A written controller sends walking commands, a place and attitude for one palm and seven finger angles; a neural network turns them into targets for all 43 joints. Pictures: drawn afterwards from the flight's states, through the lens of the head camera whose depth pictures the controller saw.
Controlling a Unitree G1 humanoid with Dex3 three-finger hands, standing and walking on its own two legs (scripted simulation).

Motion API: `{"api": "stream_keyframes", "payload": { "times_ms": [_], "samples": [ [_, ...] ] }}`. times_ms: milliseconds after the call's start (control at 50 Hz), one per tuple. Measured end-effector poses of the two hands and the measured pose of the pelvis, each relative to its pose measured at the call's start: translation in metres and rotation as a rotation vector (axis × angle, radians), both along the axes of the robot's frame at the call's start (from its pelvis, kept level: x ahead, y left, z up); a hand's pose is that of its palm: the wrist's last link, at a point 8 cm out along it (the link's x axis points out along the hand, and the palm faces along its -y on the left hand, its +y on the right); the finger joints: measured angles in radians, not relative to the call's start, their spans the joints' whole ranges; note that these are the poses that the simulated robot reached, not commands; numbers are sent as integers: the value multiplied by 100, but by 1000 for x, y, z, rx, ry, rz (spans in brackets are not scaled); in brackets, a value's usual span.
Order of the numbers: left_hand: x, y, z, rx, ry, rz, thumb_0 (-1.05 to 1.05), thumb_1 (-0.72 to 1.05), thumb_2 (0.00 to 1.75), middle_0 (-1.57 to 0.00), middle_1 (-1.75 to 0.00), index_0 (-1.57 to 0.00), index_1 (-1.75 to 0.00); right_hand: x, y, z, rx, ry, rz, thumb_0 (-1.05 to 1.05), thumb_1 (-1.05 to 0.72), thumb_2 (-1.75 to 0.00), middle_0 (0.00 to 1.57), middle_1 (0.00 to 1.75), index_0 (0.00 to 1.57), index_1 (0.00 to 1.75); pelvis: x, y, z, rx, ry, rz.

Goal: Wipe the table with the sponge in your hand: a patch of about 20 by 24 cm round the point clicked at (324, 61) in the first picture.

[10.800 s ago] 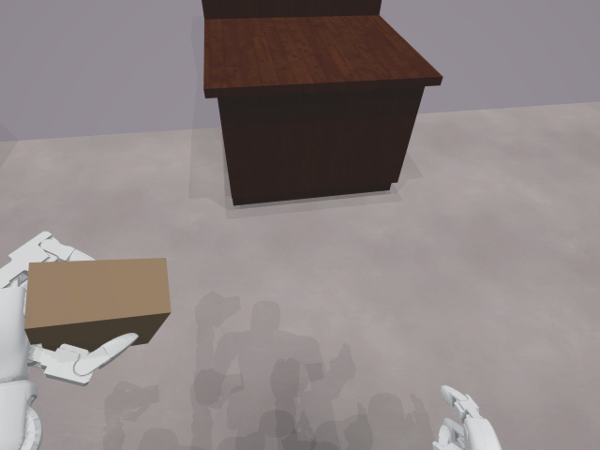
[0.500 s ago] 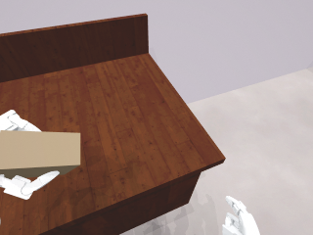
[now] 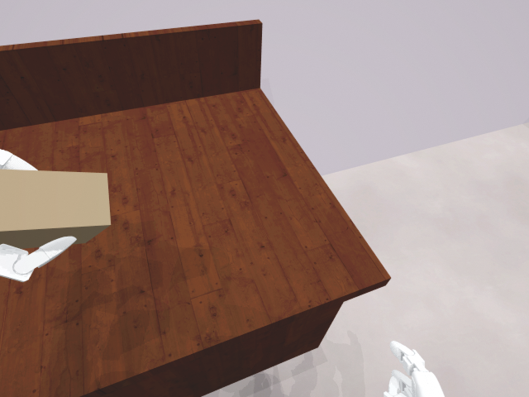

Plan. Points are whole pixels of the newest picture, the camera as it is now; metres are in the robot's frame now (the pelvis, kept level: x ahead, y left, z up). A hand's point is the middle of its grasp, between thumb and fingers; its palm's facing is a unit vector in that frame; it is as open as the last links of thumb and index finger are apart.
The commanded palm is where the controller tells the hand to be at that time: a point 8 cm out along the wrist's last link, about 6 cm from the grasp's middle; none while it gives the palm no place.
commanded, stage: come to a stop and stand still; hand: left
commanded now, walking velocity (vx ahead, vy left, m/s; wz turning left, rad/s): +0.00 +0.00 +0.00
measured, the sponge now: (57, 213) +0.26 +0.26 +0.19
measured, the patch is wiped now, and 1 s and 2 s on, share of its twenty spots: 0.00 0.00 0.00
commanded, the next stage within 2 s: look again from close up in 1.28 s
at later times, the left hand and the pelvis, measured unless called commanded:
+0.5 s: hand (16, 225) +0.24 +0.30 +0.18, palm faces +0.33 -0.78 -0.53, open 9.7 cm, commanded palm +0.18 +0.33 +0.18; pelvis +0.02 +0.05 +0.01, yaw +0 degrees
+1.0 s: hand (11, 288) +0.18 +0.28 +0.17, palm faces +0.37 -0.82 -0.43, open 9.7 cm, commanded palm +0.13 +0.30 +0.18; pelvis -0.04 +0.02 +0.01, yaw -1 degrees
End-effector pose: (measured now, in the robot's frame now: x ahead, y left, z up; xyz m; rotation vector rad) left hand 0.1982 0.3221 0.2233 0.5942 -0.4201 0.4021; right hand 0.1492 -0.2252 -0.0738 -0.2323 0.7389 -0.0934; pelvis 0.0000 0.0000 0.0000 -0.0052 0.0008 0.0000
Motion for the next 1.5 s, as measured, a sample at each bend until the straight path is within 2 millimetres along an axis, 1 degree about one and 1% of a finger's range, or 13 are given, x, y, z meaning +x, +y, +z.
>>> {"api": "stream_keyframes", "payload": {
  "times_ms": [60, 180, 240, 440, 560, 660, 760, 920, 1020, 1140, 1220, 1340, 1500],
  "samples": [
    [12, 12, -3, -43, -24, 36, -1, -46, 101, -79, -135, -79, -135, 0, 7, -3, 20, 17, 28, 1, -91, -90, 20, 29, 20, 30, 5, 5, 0, -5, 18, -14],
    [27, -23, -51, -156, 139, -126, -1, -46, 101, -79, -135, -79, -135, 3, 17, -2, 22, 49, 13, 1, -91, -90, 20, 30, 20, 30, 21, 23, 3, -3, 33, -25],
    [32, -26, -63, -127, 214, -177, -1, -46, 101, -79, -135, -79, -135, 10, 21, 1, -3, 67, 3, 1, -91, -90, 20, 30, 20, 30, 25, 28, 4, -3, 39, -18],
    [18, 20, -19, 49, 134, -100, -1, -46, 101, -79, -135, -79, -135, 43, 39, 13, -39, 18, 57, 1, -91, -90, 20, 29, 20, 30, 25, 46, 5, -12, 50, 5],
    [-2, 26, -34, -26, 196, -52, -1, -46, 101, -79, -135, -79, -135, 48, 57, 10, 9, -3, 60, 1, -91, -90, 20, 29, 20, 30, 22, 52, 5, 1, 36, 0],
    [-9, 25, -58, -134, 252, -4, -1, -46, 101, -79, -135, -79, -135, 40, 68, 8, 38, -2, 87, 1, -91, -90, 20, 29, 20, 30, 8, 46, 7, 1, 22, 4],
    [-19, 3, -52, -159, 220, -59, -1, -46, 101, -79, -135, -79, -135, 25, 66, 12, 48, -25, 92, 1, -91, -90, 20, 30, 20, 30, -10, 39, 8, -7, 7, 6],
    [-49, -10, -26, -85, 160, -83, -1, -46, 101, -79, -135, -79, -135, -11, 39, 14, 38, -53, 17, 1, -90, -90, 20, 30, 20, 30, -30, 29, 9, -6, -2, -6],
    [-61, -6, -42, -142, 199, -20, -1, -46, 101, -79, -135, -79, -135, -37, 17, 11, 13, -30, -24, 1, -91, -90, 20, 30, 20, 30, -40, 22, 9, -6, -6, -12],
    [-64, -23, -63, -225, 221, -41, -1, -46, 101, -79, -135, -79, -135, -57, -1, 11, -36, -7, -40, 1, -91, -90, 20, 29, 20, 30, -49, 17, 7, -10, -15, -14],
    [-62, -32, -56, -200, 182, -93, -1, -46, 101, -79, -135, -79, -135, -61, -4, 13, -55, -16, -47, 1, -91, -90, 20, 29, 20, 30, -52, 16, 5, -14, -20, -13],
    [-62, -23, -39, -129, 127, -102, -1, -46, 101, -79, -135, -79, -135, -58, 2, 14, -46, -32, -60, 1, -91, -90, 20, 29, 20, 30, -49, 21, 3, -22, -17, -16],
    [-54, -6, -50, -169, 172, -43, -1, -46, 101, -79, -135, -79, -135, -41, 25, 12, -12, -18, -27, 1, -91, -90, 20, 29, 20, 30, -34, 30, 7, -10, -11, -18]
  ]
}}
